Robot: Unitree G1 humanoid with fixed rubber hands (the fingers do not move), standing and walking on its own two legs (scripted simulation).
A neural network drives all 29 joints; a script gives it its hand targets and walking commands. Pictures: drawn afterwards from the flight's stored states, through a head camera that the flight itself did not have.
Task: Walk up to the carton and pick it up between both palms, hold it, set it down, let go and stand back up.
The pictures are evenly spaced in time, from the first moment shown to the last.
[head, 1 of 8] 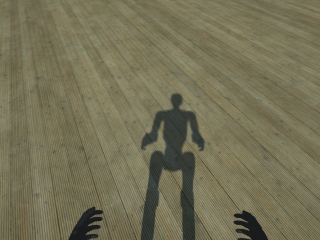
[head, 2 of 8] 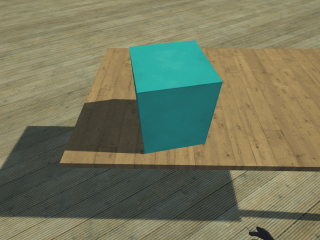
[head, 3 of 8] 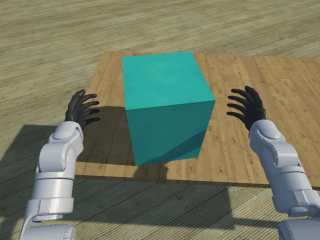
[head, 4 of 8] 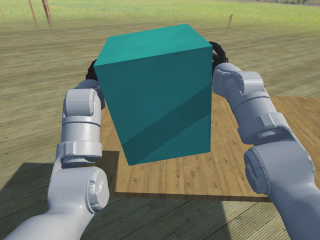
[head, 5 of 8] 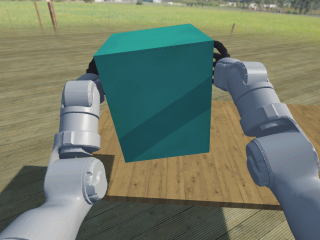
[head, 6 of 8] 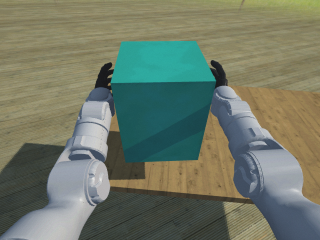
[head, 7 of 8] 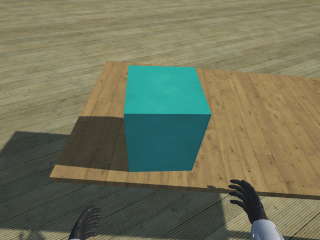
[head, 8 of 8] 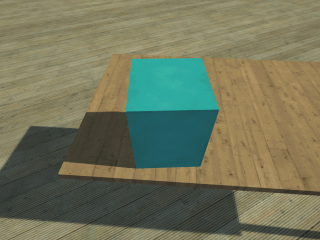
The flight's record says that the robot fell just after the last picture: no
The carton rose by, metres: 0.24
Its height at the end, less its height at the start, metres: +0.00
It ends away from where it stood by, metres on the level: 0.02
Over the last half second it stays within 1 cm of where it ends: yes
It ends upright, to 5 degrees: yes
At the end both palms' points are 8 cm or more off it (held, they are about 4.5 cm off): yes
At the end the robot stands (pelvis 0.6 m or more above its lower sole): yes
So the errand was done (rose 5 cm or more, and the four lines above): yes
